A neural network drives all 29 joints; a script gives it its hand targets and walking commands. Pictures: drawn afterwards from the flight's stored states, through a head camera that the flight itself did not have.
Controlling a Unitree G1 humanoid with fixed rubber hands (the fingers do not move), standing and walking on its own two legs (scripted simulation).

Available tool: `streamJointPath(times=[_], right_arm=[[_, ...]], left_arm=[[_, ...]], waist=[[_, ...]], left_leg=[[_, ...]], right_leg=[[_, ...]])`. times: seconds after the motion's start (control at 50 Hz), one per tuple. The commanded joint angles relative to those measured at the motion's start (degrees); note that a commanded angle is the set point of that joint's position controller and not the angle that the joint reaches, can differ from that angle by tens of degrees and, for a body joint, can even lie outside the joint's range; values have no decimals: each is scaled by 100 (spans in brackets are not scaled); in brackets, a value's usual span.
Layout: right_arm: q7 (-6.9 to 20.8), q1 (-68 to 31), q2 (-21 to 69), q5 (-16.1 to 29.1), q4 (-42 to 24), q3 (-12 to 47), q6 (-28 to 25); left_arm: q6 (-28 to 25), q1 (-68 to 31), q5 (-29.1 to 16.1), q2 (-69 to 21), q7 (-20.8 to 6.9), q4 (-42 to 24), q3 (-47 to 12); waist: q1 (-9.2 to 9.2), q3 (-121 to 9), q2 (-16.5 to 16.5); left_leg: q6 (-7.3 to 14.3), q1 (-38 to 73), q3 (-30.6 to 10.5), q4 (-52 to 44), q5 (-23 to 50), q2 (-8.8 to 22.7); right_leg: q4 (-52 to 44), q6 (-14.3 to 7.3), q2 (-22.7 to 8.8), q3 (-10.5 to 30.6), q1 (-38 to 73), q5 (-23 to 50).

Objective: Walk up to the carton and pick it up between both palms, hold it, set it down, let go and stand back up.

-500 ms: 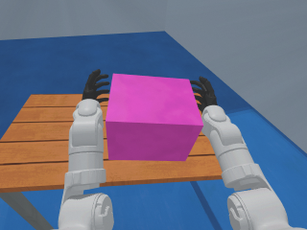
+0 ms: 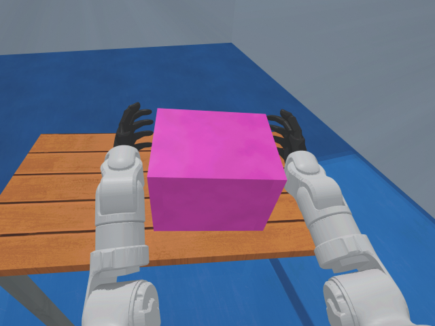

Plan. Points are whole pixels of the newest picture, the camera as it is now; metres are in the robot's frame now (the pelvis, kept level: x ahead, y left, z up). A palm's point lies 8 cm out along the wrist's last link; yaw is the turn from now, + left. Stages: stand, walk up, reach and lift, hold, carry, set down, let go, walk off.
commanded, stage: hold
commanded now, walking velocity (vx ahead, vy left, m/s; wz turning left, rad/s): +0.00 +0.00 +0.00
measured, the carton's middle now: (211, 170) +0.35 +0.01 +0.14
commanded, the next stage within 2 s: none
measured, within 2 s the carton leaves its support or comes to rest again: neither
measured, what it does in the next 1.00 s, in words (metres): stands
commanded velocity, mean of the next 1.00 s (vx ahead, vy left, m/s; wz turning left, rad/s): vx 0.00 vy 0.00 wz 0.00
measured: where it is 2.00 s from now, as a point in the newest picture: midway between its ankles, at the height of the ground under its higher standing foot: outside the picture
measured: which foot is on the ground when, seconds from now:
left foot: down 0.00-1.00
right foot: down 0.00-1.00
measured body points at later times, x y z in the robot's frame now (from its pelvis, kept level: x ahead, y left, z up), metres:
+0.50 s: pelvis +0.00 +0.00 +0.00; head -0.04 +0.03 +0.45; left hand +0.37 +0.16 +0.19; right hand +0.37 -0.14 +0.18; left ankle +0.03 +0.13 -0.75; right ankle +0.00 -0.12 -0.75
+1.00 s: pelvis +0.00 +0.00 +0.00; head -0.05 +0.03 +0.45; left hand +0.37 +0.16 +0.19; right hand +0.37 -0.14 +0.18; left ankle +0.03 +0.13 -0.75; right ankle +0.00 -0.12 -0.75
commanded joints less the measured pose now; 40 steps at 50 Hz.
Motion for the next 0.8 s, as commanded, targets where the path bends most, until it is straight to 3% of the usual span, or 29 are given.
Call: streamJointPath(times=[0.0, 0.06, 0.14, 0.2, 0.28, 0.34, 0.54, 0.6, 0.68, 0.74, 0.78], right_arm=[[563, -4358, 3467, 432, -2091, 1814, -498], [551, -4391, 3461, 477, -2312, 1956, -542], [533, -4272, 3361, 431, -2177, 1902, -496], [508, -4215, 3370, 487, -2211, 1961, -474], [513, -4220, 3440, 514, -2346, 1982, -512], [487, -4260, 3403, 501, -2381, 2005, -497], [530, -4307, 3420, 429, -2295, 1954, -509], [539, -4330, 3407, 389, -2114, 1836, -484], [562, -4448, 3520, 406, -2146, 1864, -565], [550, -4418, 3458, 303, -1916, 1761, -521], [573, -4299, 3492, 330, -1867, 1743, -537]], left_arm=[[-272, -3447, -998, -3325, -944, -576, -3092], [-301, -3311, -1019, -3301, -904, -587, -3249], [-250, -3146, -930, -3282, -918, -423, -3109], [-203, -3028, -864, -3205, -954, -507, -3025], [-266, -3274, -981, -3196, -962, -753, -3193], [-253, -3150, -941, -3186, -963, -647, -3109], [-256, -3227, -947, -3195, -936, -609, -3091], [-228, -3213, -890, -3192, -976, -318, -2962], [-325, -3424, -1002, -3255, -945, -474, -3122], [-309, -3361, -918, -3204, -945, -93, -3007], [-358, -3421, -952, -3223, -954, -326, -3045]], waist=[[-94, -2268, 621], [-126, -2588, 545], [-77, -2238, 513], [-61, -2220, 450], [-68, -2320, 637], [-40, -2303, 515], [-23, -2403, 456], [1, -2080, 479], [-67, -2370, 549], [-79, -2026, 522], [-92, -2227, 558]], left_leg=[[-142, 1094, 287, -18, 1485, -363], [-167, 1249, 233, 90, 1826, -366], [-156, 1121, 262, 24, 1610, -362], [-123, 1065, 266, 20, 1710, -374], [-163, 1076, 279, 38, 1764, -407], [-128, 1073, 278, 53, 1815, -401], [-97, 1086, 293, -27, 1474, -369], [-72, 951, 318, -87, 1321, -368], [-77, 999, 295, -47, 1375, -351], [-69, 889, 321, -99, 1220, -368], [-80, 953, 301, -87, 1281, -358]], right_leg=[[-198, 187, 361, -224, -209, 996], [-147, 193, 388, -236, -70, 1346], [-219, 197, 372, -238, -194, 1090], [-180, 233, 363, -226, -21, 1335], [-158, 232, 334, -185, -50, 1350], [-138, 248, 346, -205, 28, 1499], [-181, 199, 337, -191, -62, 1075], [-232, 218, 328, -214, -133, 887], [-173, 187, 334, -204, -144, 962], [-239, 206, 309, -193, -224, 825], [-223, 192, 306, -182, -187, 829]])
